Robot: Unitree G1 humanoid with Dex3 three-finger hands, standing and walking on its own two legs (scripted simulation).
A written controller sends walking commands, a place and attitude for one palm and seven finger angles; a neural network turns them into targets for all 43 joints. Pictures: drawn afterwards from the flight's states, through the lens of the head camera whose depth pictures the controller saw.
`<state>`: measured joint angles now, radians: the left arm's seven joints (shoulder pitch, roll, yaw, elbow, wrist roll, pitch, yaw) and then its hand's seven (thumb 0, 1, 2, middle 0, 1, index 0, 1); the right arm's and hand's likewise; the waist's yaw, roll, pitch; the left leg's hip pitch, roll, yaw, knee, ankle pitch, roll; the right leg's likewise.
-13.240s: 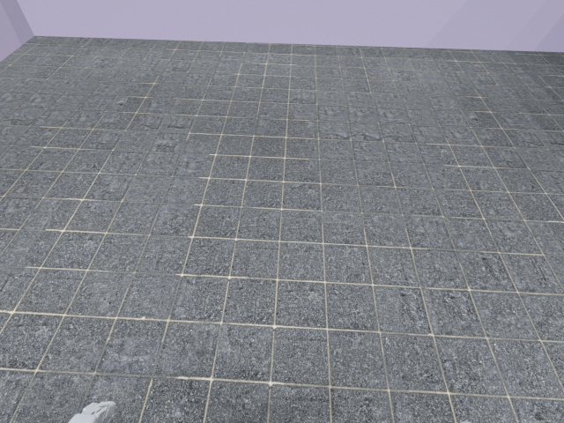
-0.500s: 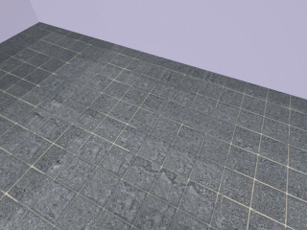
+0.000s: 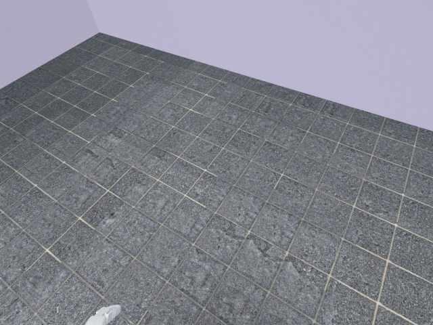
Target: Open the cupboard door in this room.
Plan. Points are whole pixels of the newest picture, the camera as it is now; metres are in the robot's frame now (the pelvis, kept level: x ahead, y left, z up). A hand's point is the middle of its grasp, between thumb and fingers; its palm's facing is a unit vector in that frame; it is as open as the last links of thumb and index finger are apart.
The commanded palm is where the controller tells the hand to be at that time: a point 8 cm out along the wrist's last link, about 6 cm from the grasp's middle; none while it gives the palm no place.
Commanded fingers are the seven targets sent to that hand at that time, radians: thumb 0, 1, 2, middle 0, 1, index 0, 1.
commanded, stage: turn or walk to find it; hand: left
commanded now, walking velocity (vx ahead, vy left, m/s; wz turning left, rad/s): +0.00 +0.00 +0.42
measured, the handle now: out of the picture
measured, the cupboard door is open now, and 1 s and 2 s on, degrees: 0 0 0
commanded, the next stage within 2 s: none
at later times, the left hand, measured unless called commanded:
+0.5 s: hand out of the picture -0.06 +0.19 -0.16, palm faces +0.29 -0.92 -0.26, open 7.4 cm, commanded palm none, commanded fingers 0.00 0.90 0.90 -0.20 -0.30 -0.20 -0.30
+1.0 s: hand out of the picture -0.02 +0.23 -0.15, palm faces +0.42 -0.87 -0.25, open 7.4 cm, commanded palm none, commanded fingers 0.00 0.90 0.90 -0.20 -0.30 -0.20 -0.30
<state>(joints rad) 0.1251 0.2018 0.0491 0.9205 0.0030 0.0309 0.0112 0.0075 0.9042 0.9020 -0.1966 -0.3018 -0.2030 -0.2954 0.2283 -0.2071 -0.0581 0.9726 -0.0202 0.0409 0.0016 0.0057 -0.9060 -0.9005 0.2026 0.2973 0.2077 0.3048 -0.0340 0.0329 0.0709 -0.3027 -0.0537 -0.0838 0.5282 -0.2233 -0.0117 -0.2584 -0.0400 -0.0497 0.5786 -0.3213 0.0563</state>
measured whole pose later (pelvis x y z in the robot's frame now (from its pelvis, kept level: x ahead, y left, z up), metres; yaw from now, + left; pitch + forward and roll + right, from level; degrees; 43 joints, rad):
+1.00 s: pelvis -0.04 +0.00 +0.01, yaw +25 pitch +1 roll +0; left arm 0.11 0.22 0.05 0.93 0.01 0.05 0.01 0.01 0.90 0.90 -0.20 -0.30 -0.20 -0.30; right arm 0.21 -0.19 -0.05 0.97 -0.02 0.03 0.00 0.01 -0.91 -0.90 0.20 0.30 0.21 0.30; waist -0.03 0.01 0.08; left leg -0.25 -0.05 -0.07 0.47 -0.23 0.02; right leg -0.36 -0.06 -0.03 0.79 -0.44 0.08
